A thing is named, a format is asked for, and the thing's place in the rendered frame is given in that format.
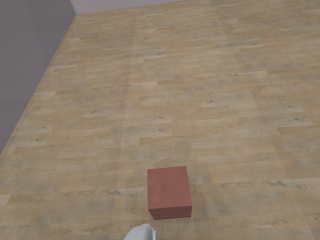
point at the left robot thigh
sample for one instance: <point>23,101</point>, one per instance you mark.
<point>143,232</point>

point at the carton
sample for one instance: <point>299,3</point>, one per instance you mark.
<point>168,193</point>

